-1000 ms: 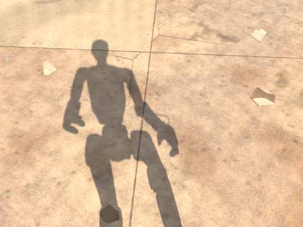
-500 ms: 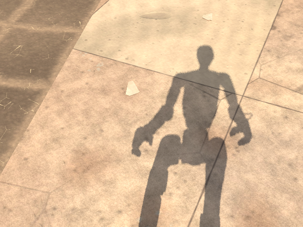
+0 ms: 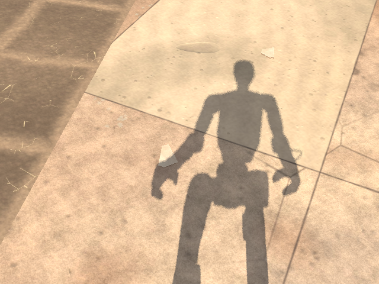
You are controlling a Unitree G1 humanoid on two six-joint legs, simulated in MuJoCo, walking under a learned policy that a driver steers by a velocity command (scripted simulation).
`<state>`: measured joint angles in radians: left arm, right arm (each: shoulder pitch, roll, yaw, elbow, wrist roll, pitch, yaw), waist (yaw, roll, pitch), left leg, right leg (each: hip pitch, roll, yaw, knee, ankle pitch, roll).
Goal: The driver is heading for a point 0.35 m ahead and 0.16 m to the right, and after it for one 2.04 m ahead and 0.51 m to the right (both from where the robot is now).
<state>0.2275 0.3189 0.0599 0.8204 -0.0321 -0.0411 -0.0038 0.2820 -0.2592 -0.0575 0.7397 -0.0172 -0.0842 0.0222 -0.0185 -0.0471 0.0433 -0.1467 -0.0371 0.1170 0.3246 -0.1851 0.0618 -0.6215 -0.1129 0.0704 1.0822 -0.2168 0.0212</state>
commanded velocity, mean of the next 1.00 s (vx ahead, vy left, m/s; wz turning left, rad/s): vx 0.24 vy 0.00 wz -0.46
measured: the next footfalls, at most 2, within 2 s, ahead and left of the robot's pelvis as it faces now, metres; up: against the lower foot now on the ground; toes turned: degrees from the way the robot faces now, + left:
right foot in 0.30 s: +0.32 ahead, -0.16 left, +0.00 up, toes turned -13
left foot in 0.76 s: +0.51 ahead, -0.01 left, +0.00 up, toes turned -33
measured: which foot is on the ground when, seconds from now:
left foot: down 0.00-0.30, up 0.32-0.74, down 0.76-1.00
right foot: up 0.00-0.28, down 0.30-0.76, up 0.78-1.00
